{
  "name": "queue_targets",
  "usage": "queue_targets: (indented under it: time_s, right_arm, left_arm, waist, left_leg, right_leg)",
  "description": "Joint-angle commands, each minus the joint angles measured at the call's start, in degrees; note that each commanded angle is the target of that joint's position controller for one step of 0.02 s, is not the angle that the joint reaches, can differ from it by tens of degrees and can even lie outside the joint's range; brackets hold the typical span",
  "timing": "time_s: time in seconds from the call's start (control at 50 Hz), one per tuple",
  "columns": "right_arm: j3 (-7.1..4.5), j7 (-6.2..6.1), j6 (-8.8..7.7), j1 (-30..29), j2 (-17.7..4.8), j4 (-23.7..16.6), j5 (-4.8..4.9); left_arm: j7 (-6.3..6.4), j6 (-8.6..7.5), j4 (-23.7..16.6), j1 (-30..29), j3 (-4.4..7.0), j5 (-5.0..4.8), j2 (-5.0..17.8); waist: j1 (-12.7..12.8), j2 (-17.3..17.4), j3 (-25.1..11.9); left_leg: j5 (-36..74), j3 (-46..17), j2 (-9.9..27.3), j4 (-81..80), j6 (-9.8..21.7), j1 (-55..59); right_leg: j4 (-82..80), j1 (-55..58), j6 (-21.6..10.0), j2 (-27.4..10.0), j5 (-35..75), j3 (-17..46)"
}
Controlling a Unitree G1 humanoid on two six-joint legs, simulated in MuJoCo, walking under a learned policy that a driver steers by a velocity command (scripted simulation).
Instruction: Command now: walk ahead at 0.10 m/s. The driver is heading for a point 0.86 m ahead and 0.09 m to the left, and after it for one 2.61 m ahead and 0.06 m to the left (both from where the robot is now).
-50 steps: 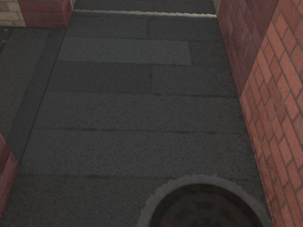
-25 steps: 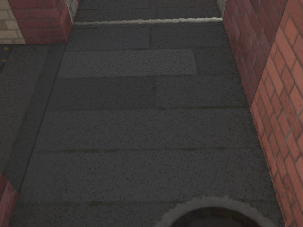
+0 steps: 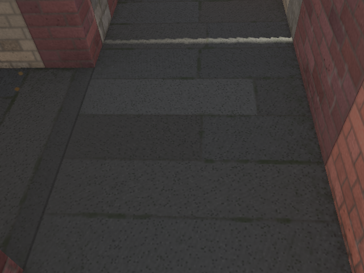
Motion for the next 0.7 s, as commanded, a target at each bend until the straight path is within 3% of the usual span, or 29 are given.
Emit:
queue_targets:
  time_s: [0.02, 0.04, 0.06, 0.08, 0.1, 0.12, 0.14, 0.18, 0.2, 0.22, 0.24, 0.28, 0.3, 0.32, 0.34, 0.36, 0.38, 0.44, 0.48, 0.52, 0.62, 0.64, 0.66, 0.68, 0.7]
  right_arm:
    - [-0.22, -0.03, -0.46, 1.24, -2.93, -2.34, -0.58]
    - [-0.48, -0.31, -0.37, 1.74, -3.91, -2.21, -1.00]
    - [-1.38, -0.52, -0.67, 4.99, -7.12, -1.55, -0.90]
    - [-2.30, -0.62, -0.73, 7.66, -12.16, -0.80, -0.81]
    - [-1.72, -0.72, 0.05, 12.98, -7.66, 2.88, -0.63]
    - [-1.10, -0.29, 1.00, 12.61, -4.96, 3.22, -1.16]
    - [-0.30, 0.35, 0.75, 10.05, -3.27, 2.40, -1.97]
    - [0.29, 0.69, -0.26, 4.61, -3.50, 1.17, -2.58]
    - [-0.25, 0.64, -0.62, 2.38, -4.84, 0.53, -2.22]
    - [-0.57, -0.08, -0.54, -0.99, -6.51, -0.32, -0.97]
    - [-0.42, -0.28, -0.37, -3.48, -6.83, -0.58, -0.35]
    - [-0.43, -0.32, -0.09, -2.57, -5.57, -0.08, 0.37]
    - [-0.43, -0.76, 0.35, -0.95, -4.30, 0.39, 0.10]
    - [0.18, -0.90, 0.29, 1.45, -2.09, 1.55, -0.57]
    - [0.02, -0.86, 0.07, 2.85, -1.97, 2.24, -1.11]
    - [-0.18, -1.21, 0.15, 3.93, -2.09, 2.88, -0.51]
    - [-0.19, -1.09, 0.39, 4.94, -2.24, 3.30, -0.79]
    - [-0.18, -0.38, 0.77, 4.88, -2.21, 3.68, -0.97]
    - [-0.29, -0.78, 0.97, 4.02, -2.59, 3.70, -0.35]
    - [-0.66, -0.95, 1.83, 4.26, -3.04, 4.41, -0.46]
    - [-0.95, -1.62, 2.97, 3.59, -2.82, 4.62, -0.33]
    - [-0.84, -1.89, 3.34, 4.52, -2.03, 5.10, -0.37]
    - [-1.08, -2.45, 3.62, 4.24, -2.32, 4.78, 0.21]
    - [-1.18, -2.54, 3.80, 2.98, -2.56, 4.18, 0.60]
    - [-1.20, -2.50, 3.48, 1.22, -2.84, 2.95, 0.62]
  left_arm:
    - [0.51, -0.32, -2.71, -2.61, 2.42, -1.55, 9.87]
    - [0.60, -0.11, -2.47, -2.12, 2.78, -2.15, 10.18]
    - [1.24, 0.10, -2.12, 0.80, 2.93, -1.65, 9.12]
    - [1.06, -0.62, -2.19, 8.08, 2.30, 0.28, 6.39]
    - [0.69, -0.53, -0.57, 9.85, 1.61, 0.00, 3.46]
    - [0.68, -0.13, -0.95, 7.10, 1.39, -0.85, 2.92]
    - [0.85, 0.79, -1.46, 4.95, 1.97, -1.55, 4.58]
    - [1.22, 2.77, -3.18, 0.60, 2.69, -1.53, 5.70]
    - [1.27, 3.48, -2.64, 0.52, 2.98, -0.92, 5.69]
    - [1.39, 3.72, -2.34, 0.23, 2.74, -0.41, 5.00]
    - [1.29, 4.28, -1.04, 1.23, 2.52, -0.08, 4.52]
    - [0.84, 5.14, -1.20, 0.46, 2.07, 1.57, 5.04]
    - [0.70, 5.33, -1.04, -0.11, 2.37, 1.46, 7.39]
    - [0.54, 4.74, -0.52, -0.36, 2.50, -0.08, 7.62]
    - [0.47, 3.65, -0.35, 0.36, 2.08, -0.60, 4.98]
    - [0.37, 2.68, -0.08, -0.53, 2.30, -0.77, 5.11]
    - [0.38, 1.89, 0.42, 0.53, 2.98, -0.71, 6.17]
    - [0.04, 1.48, 0.37, 1.76, 2.97, -0.67, 4.47]
    - [0.06, 1.86, -0.20, 1.20, 3.42, -0.64, 5.44]
    - [0.74, 2.60, 0.38, 1.83, 3.21, -0.18, 4.08]
    - [1.14, 3.00, 0.19, 2.58, 2.92, 0.21, 3.64]
    - [1.09, 2.99, 0.86, 3.66, 2.97, 0.12, 3.63]
    - [1.22, 2.76, 0.97, 4.18, 3.26, -0.67, 4.06]
    - [1.46, 2.57, 0.88, 4.83, 3.66, -0.66, 5.51]
    - [1.68, 2.28, 0.48, 5.54, 4.34, -0.96, 7.64]
  waist:
    - [-3.09, -10.53, -0.02]
    - [-3.30, -8.48, -0.11]
    - [-2.93, -5.31, -3.30]
    - [1.73, -1.26, -8.73]
    - [0.17, 3.62, -13.60]
    - [-1.27, 7.00, -12.36]
    - [-1.82, 6.04, -11.10]
    - [-0.35, 5.58, -8.12]
    - [0.48, 4.76, -8.21]
    - [1.51, 5.66, -7.78]
    - [2.43, 4.49, -7.25]
    - [1.52, 2.66, -4.09]
    - [-0.48, -1.26, -0.92]
    - [-1.89, -5.66, 0.73]
    - [-1.71, -4.92, 1.32]
    - [-2.30, -3.84, 2.07]
    - [-2.58, -4.18, 1.52]
    - [-1.88, -2.38, -1.75]
    - [-1.67, -2.84, -1.98]
    - [-1.79, -3.70, -1.14]
    - [-1.16, -2.84, -1.01]
    - [-1.38, -4.04, -1.89]
    - [-0.95, -5.17, -0.96]
    - [-0.04, -6.99, 0.85]
    - [0.98, -10.50, 3.63]
  left_leg:
    - [0.66, 2.25, -1.34, -7.02, 1.65, 10.03]
    - [4.73, 2.32, -2.07, -11.29, 2.55, 13.23]
    - [23.79, 0.90, 0.15, -12.95, 3.71, 18.33]
    - [42.99, -3.14, 4.93, -5.19, 8.66, 31.05]
    - [40.32, -6.69, 8.69, -5.77, 14.28, 36.02]
    - [35.31, -9.98, 10.67, -9.21, 16.06, 34.38]
    - [29.77, -12.44, 12.70, -11.16, 16.26, 31.52]
    - [17.89, -11.96, 11.30, -14.52, 14.09, 23.54]
    - [10.63, -11.59, 10.83, -15.09, 13.06, 21.57]
    - [3.04, -11.14, 10.04, -16.71, 11.69, 17.47]
    - [-1.85, -8.41, 8.18, -16.98, 10.27, 12.59]
    - [-16.53, -2.89, 3.31, -16.53, 5.25, 7.79]
    - [-21.70, 0.81, 0.11, -16.01, 3.26, 9.56]
    - [-18.30, 1.70, -1.10, -14.38, 2.21, 14.33]
    - [-14.40, 1.34, -1.24, -11.76, 2.49, 16.97]
    - [-9.80, 0.61, -0.77, -11.10, 3.34, 18.28]
    - [-4.35, 0.20, 0.07, -10.53, 4.22, 18.94]
    - [7.95, 0.31, 0.19, -8.47, 4.78, 21.65]
    - [6.79, 0.90, -0.37, -8.41, 3.92, 22.35]
    - [5.68, 1.01, -0.45, -8.72, 3.45, 22.21]
    - [5.62, 1.81, -1.14, -9.37, 2.76, 22.09]
    - [0.51, 2.71, -1.93, -9.29, 2.60, 22.51]
    - [-7.75, 4.11, -3.41, -7.96, 2.40, 21.05]
    - [-16.23, 6.34, -5.57, -4.16, 2.03, 16.80]
    - [-21.25, 7.50, -6.37, 0.65, 1.83, 9.10]
  right_leg:
    - [1.00, -5.31, -6.07, -12.98, 32.75, 4.90]
    - [3.54, -5.09, -5.00, -11.48, 34.62, 5.34]
    - [8.35, -3.87, -2.70, -8.12, 34.91, 2.98]
    - [13.28, -11.24, 0.14, -3.76, 25.09, 2.18]
    - [18.40, -14.68, 2.48, -1.90, 9.94, 1.11]
    - [23.36, -16.65, 3.53, -1.40, -4.14, 0.82]
    - [25.69, -18.37, 3.62, -2.26, -14.84, 1.85]
    - [24.70, -16.23, 3.51, -3.44, -20.69, 4.19]
    - [22.11, -15.03, 2.96, -3.86, -16.31, 4.15]
    - [17.85, -11.88, 2.98, -3.73, -9.93, 3.83]
    - [12.07, -6.50, 2.82, -2.86, -3.54, 2.41]
    - [5.39, -3.52, 1.55, -3.44, 2.66, 2.57]
    - [4.50, -10.31, 0.07, -4.09, -5.72, 3.20]
    - [2.84, -15.57, -1.09, -4.17, -11.13, 3.70]
    - [2.21, -16.92, -1.02, -4.32, -11.63, 3.57]
    - [2.70, -17.40, -0.50, -4.06, -8.11, 3.32]
    - [3.67, -16.17, 0.14, -3.71, -3.86, 2.63]
    - [5.61, -12.93, 0.18, -4.13, 5.89, 2.78]
    - [4.69, -12.49, 0.64, -3.73, 6.21, 2.87]
    - [4.28, -12.39, 0.73, -3.48, 7.03, 2.74]
    - [2.36, -10.99, 0.75, -3.95, 10.89, 3.51]
    - [1.19, -10.41, 0.24, -3.95, 6.20, 3.63]
    - [-0.85, -10.39, -0.84, -4.48, -1.91, 4.97]
    - [-2.84, -10.15, -3.16, -6.18, -12.70, 8.15]
    - [-5.89, -8.37, -6.16, -10.61, -22.48, 14.36]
